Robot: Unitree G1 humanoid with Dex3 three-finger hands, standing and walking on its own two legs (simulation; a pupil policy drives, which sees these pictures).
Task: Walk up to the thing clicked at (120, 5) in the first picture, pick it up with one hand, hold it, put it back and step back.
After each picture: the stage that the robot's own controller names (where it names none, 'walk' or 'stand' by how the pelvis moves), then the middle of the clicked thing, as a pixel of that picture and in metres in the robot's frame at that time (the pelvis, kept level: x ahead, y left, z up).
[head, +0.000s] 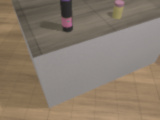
stand; (118, 9) +1.06 -0.26 -0.08
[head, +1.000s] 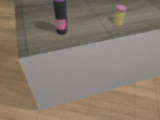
rise first; (119, 15) +0.96 -0.21 -0.06
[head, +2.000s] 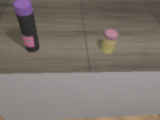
rise first; (109, 41) +0.65 -0.08 -0.06
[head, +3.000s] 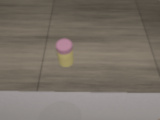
stand; (65, 53) +0.49 +0.11 -0.05
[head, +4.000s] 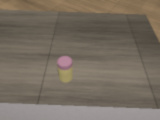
stand; (65, 69) +0.49 +0.09 -0.07
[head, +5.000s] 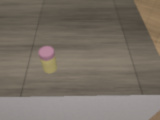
stand; (48, 60) +0.51 +0.16 -0.06
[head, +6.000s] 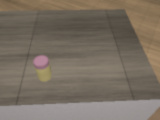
stand; (43, 68) +0.50 +0.19 -0.08
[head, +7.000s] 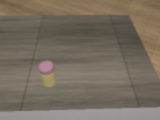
stand; (47, 74) +0.48 +0.17 -0.09
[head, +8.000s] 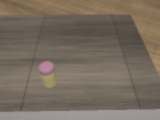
stand; (48, 74) +0.48 +0.16 -0.09
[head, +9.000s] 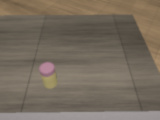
stand; (48, 75) +0.47 +0.16 -0.09
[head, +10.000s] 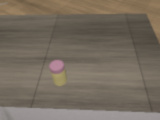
rise first; (58, 73) +0.48 +0.15 -0.08
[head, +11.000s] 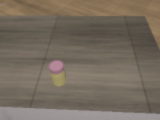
go down; (57, 73) +0.48 +0.15 -0.08
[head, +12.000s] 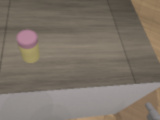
go down; (29, 47) +0.50 +0.14 -0.02
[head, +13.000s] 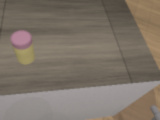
go down; (23, 48) +0.50 +0.15 -0.01
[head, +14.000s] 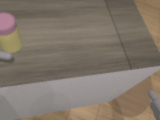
close in; (7, 34) +0.51 +0.16 +0.03
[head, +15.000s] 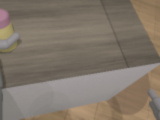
lift; (1, 31) +0.52 +0.16 +0.03
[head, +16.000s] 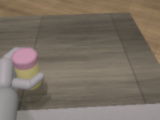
lift; (27, 69) +0.35 +0.16 +0.14
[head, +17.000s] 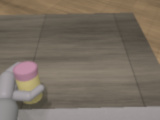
hold; (28, 82) +0.32 +0.17 +0.10
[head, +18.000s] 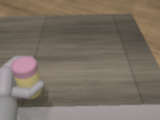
hold; (27, 78) +0.32 +0.17 +0.12
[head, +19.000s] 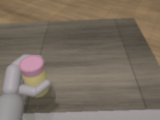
hold; (35, 77) +0.32 +0.15 +0.13
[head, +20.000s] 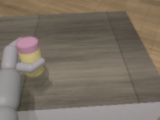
crouch; (30, 57) +0.41 +0.16 +0.12
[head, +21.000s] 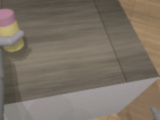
lower; (8, 31) +0.51 +0.16 +0.09
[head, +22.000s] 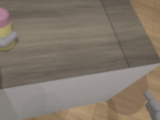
lower; (0, 30) +0.52 +0.17 +0.04
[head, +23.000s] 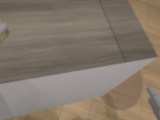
lower; out of the picture +0.54 +0.17 +0.04
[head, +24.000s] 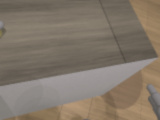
lower; out of the picture +0.55 +0.18 +0.04
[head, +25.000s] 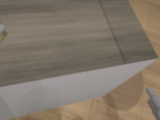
rest; out of the picture +0.54 +0.18 +0.04
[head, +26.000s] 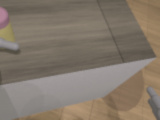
withdraw; (0, 29) +0.53 +0.15 +0.04
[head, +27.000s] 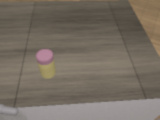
sink last; (46, 64) +0.48 +0.14 -0.03
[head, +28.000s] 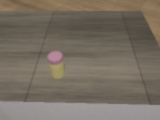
stand; (56, 65) +0.51 +0.14 -0.03
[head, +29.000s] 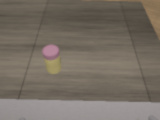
stand; (52, 59) +0.49 +0.14 -0.02
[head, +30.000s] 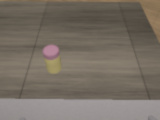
stand; (52, 59) +0.50 +0.14 -0.02
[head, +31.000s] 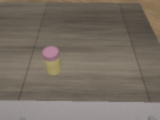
stand; (52, 61) +0.50 +0.14 -0.02
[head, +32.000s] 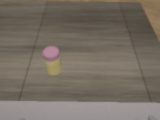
stand; (52, 61) +0.49 +0.14 -0.02
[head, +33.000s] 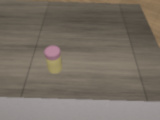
stand; (53, 60) +0.50 +0.14 -0.04
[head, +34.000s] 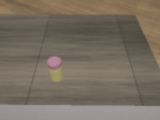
walk; (55, 69) +0.51 +0.14 -0.09
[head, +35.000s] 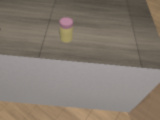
walk; (66, 30) +0.70 +0.07 -0.07
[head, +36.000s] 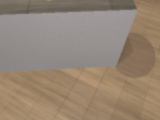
walk; out of the picture +1.00 +0.23 -0.05
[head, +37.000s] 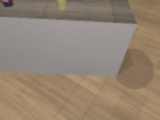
stand; (61, 1) +1.12 +0.16 -0.07
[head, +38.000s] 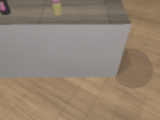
stand; (56, 6) +1.13 +0.18 -0.09
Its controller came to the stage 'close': yes
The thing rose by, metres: 0.21
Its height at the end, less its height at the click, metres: +0.00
